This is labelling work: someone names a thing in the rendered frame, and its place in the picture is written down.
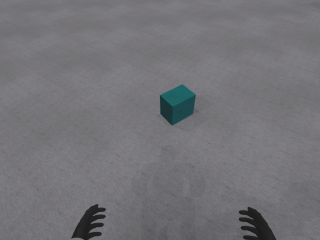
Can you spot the carton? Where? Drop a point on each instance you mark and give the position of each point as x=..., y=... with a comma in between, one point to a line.
x=177, y=104

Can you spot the right robot hand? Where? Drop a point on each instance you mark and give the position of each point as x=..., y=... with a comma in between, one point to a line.
x=261, y=229

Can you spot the left robot hand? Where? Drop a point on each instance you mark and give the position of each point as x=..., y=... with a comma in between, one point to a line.
x=84, y=226

